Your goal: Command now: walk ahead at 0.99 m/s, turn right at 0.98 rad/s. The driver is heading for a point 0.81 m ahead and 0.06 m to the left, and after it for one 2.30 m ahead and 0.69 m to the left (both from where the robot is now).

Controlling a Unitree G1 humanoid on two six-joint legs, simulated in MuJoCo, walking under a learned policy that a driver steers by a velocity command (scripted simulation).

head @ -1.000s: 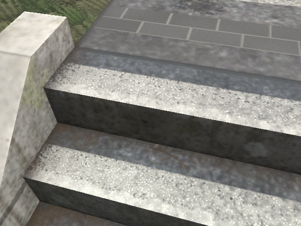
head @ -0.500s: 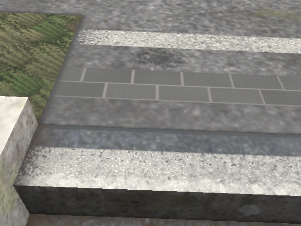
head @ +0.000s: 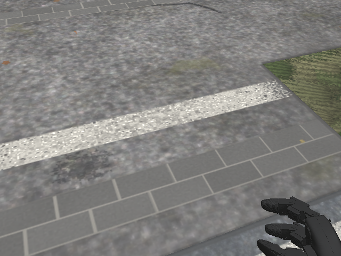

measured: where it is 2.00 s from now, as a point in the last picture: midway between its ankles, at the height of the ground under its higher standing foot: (155, 197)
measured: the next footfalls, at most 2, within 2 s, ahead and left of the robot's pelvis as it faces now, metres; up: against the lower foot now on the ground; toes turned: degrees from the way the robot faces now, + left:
left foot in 0.28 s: +0.38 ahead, +0.13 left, +0.19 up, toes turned -16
right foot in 0.64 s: +0.59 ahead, -0.22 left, +0.19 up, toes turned -13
